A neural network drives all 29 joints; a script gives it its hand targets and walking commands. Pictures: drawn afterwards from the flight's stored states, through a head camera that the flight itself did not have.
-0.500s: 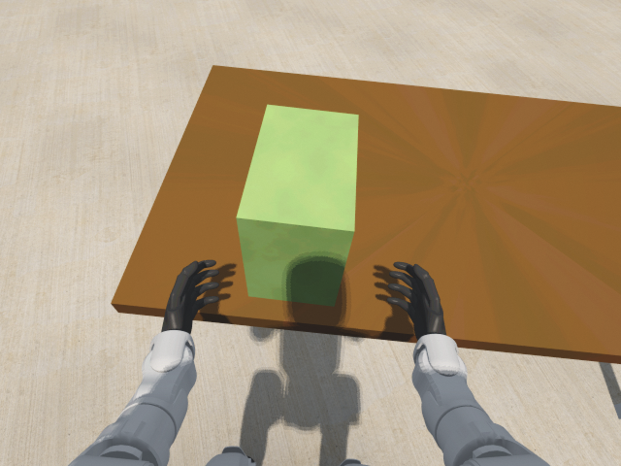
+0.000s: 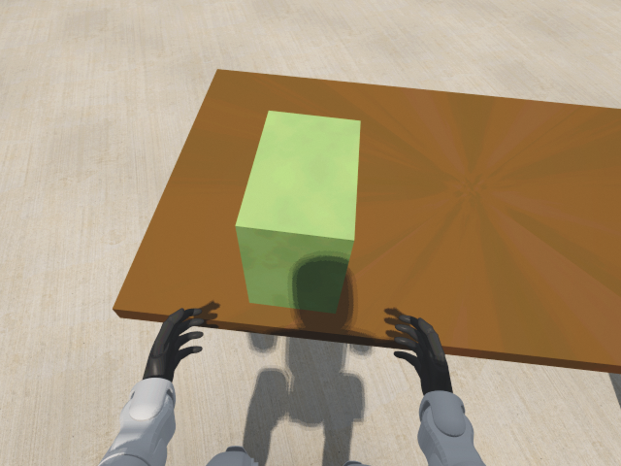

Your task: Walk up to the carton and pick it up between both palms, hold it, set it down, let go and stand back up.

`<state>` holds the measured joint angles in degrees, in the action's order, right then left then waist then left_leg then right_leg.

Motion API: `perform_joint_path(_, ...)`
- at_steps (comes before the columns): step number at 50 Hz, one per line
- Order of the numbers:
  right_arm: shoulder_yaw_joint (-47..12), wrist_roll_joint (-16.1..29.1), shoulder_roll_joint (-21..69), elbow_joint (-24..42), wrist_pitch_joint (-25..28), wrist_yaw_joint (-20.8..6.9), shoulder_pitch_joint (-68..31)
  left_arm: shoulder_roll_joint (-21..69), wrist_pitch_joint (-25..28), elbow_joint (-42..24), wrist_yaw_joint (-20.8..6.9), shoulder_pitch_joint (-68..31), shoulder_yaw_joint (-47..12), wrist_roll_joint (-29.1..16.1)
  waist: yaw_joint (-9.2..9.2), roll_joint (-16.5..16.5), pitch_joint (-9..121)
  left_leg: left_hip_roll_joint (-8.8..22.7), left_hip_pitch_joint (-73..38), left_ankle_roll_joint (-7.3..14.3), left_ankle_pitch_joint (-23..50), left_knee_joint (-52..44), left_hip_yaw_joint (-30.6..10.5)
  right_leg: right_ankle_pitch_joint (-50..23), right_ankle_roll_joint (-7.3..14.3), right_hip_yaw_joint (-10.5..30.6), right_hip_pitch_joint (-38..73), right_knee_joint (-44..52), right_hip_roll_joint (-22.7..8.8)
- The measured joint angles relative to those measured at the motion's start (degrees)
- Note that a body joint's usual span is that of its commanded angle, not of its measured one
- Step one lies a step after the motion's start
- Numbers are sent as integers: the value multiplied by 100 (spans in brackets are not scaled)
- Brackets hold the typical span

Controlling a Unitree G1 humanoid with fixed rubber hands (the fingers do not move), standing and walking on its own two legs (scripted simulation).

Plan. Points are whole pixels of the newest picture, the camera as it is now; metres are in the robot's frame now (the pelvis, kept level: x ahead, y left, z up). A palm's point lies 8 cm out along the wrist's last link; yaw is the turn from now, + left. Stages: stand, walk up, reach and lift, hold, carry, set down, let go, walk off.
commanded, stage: set down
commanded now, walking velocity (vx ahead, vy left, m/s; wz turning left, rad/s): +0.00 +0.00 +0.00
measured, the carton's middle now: (303, 214) +0.53 +0.01 -0.06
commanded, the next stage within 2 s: let go in 0.58 s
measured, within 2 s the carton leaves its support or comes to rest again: neither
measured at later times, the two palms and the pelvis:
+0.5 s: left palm (137, 399) +0.21 +0.22 -0.06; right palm (455, 419) +0.20 -0.19 -0.06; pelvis +0.03 +0.02 +0.02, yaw -2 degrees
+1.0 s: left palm (122, 411) +0.20 +0.24 -0.07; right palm (460, 443) +0.17 -0.19 -0.06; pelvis +0.05 +0.03 +0.03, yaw -4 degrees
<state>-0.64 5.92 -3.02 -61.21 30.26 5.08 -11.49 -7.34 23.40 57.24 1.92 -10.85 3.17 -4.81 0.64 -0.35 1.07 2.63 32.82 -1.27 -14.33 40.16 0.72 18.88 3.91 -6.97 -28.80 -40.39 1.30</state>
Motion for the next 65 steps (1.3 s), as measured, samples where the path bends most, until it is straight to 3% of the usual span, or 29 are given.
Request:
perform_joint_path(11, -41, -196, 31, 203, -39, -163, 734, 61, -366, -1062, 8, 1131, -179, 240, -53, -159, -234, -4, -442, 30, -94, -151, 53, 29, -43, 62, 458, 227, 12)
perform_joint_path(21, 31, -194, -167, 250, -182, -350, 1234, 25, -1202, -1947, 89, 1832, -136, 522, -127, -247, -453, -36, -1490, 91, -54, -700, 239, -100, -120, 254, 1458, 812, 8)
perform_joint_path(31, 102, -256, -485, 902, -831, -530, 1642, -166, -2114, -2568, 56, 2085, -310, 432, -151, -190, -538, -124, -2429, 171, 141, -1423, 419, -337, -213, 432, 2324, 1494, -45)
perform_joint_path(43, 240, -646, -420, 1422, -1793, -651, 2099, -237, -2964, -2473, 34, 2129, -401, 392, -183, -211, -712, -170, -2814, 204, 275, -1856, 476, -501, -247, 488, 2700, 1944, -65)
perform_joint_path(56, 396, -750, -438, 1812, -1699, -725, 2064, -331, -2804, -2883, 79, 2298, -259, 369, -152, -148, -766, -96, -2310, 169, 235, -1741, 485, -532, -220, 503, 2240, 1948, 3)
perform_joint_path(61, 344, -724, -694, 1600, -2798, -550, 2027, -361, -2450, -2317, -82, 2546, -206, 646, -119, 71, -149, -18, -1974, 173, -126, -1154, 528, -221, -282, 547, 1894, 1394, 38)
perform_joint_path(65, 401, -722, -846, 1354, -3235, -549, 2421, -361, -2492, -2007, -100, 2910, -149, 661, -182, 213, 407, 38, -1972, 158, -435, -784, 533, 35, -252, 560, 1922, 1110, 76)
